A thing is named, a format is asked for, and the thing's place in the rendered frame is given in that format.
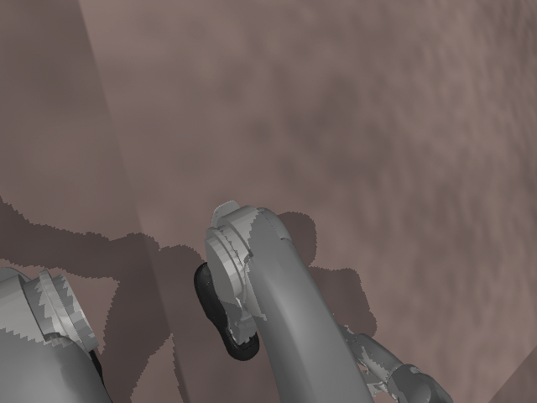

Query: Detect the right robot arm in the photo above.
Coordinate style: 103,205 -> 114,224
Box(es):
387,364 -> 454,403

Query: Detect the right robot hand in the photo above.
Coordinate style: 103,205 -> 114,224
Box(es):
338,324 -> 404,396

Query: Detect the right robot foot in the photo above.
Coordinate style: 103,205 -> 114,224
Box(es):
194,262 -> 259,361

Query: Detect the left robot foot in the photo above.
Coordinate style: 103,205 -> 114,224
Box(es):
89,350 -> 111,399

